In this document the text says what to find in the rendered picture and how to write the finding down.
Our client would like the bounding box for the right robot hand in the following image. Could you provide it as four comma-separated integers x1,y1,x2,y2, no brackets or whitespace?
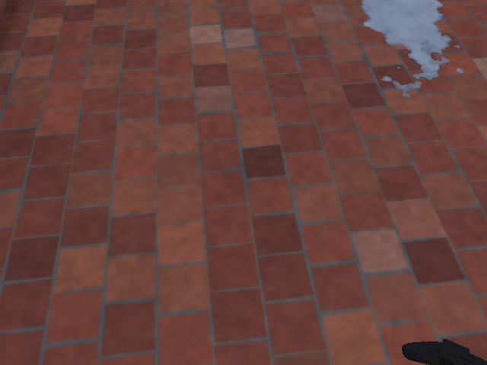
402,339,487,365

